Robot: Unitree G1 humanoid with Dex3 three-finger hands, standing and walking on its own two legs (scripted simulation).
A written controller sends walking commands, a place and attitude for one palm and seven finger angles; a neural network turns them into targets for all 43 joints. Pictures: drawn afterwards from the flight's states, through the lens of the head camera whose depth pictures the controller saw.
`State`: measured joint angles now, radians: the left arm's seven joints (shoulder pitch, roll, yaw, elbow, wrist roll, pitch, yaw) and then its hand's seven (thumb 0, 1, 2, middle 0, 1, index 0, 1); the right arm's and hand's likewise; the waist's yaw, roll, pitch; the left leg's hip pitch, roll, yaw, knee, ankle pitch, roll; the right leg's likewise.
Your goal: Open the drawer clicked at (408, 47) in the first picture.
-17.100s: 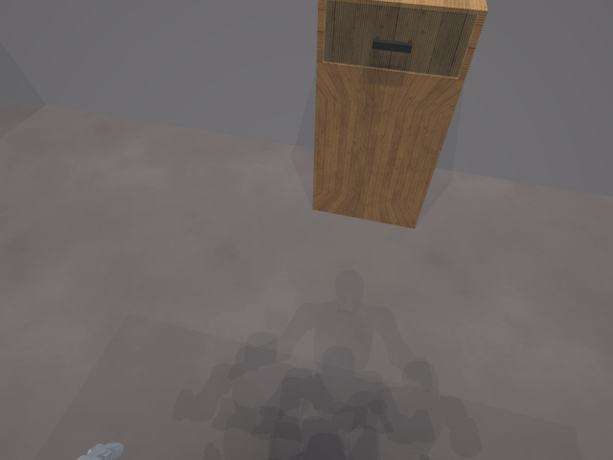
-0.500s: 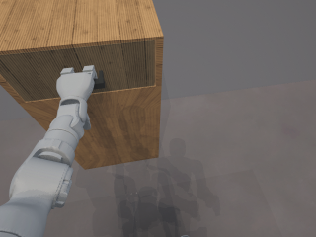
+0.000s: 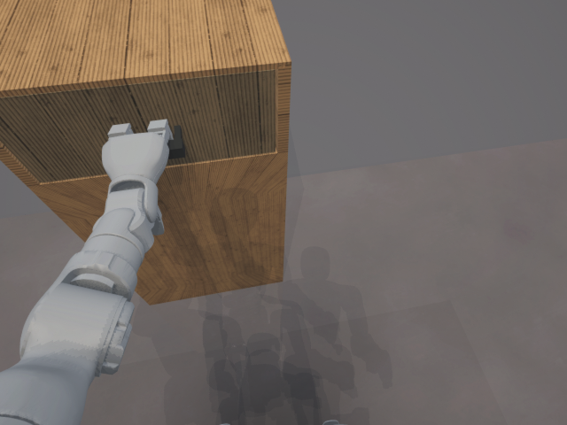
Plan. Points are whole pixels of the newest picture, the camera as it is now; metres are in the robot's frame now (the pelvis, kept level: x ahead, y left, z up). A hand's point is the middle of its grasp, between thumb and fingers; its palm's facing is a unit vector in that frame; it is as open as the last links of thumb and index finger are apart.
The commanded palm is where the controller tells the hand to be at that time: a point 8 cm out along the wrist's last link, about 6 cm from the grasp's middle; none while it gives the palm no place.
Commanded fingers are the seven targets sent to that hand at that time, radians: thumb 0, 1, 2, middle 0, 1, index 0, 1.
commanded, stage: lower the fingers behind the handle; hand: left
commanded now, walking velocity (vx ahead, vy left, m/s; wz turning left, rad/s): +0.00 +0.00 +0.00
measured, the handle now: (146, 143) +0.54 +0.18 +0.05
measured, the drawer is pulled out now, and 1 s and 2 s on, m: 0.00 0.00 0.09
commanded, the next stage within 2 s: close the thumb around the handle in 0.14 s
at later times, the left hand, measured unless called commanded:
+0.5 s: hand (146, 181) +0.48 +0.18 +0.03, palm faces -0.03 -0.02 -1.00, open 11.9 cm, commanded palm +0.47 +0.19 +0.08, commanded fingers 0.00 0.28 0.64 -0.36 -1.28 -0.36 -1.28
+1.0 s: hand (146, 180) +0.49 +0.18 +0.03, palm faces -0.03 -0.02 -1.00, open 5.8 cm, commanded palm +0.47 +0.19 +0.08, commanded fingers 0.00 0.90 0.90 -0.40 -1.35 -0.40 -1.35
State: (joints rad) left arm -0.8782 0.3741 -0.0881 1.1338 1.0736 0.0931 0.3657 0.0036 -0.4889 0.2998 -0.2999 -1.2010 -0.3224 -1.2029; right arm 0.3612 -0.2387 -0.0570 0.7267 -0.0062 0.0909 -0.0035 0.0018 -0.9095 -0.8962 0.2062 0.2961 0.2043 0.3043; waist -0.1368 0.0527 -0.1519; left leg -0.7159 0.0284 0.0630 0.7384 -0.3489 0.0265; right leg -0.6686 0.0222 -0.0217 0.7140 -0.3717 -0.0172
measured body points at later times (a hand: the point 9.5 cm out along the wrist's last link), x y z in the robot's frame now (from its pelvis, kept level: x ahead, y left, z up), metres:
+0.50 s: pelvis +0.00 +0.00 +0.00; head +0.08 -0.01 +0.44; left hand +0.48 +0.18 +0.09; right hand +0.01 -0.27 -0.13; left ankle -0.01 +0.10 -0.71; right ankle -0.03 -0.11 -0.71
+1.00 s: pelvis +0.00 +0.00 +0.00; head +0.08 +0.00 +0.44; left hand +0.48 +0.18 +0.09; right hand -0.01 -0.27 -0.13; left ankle -0.01 +0.10 -0.71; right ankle -0.03 -0.11 -0.71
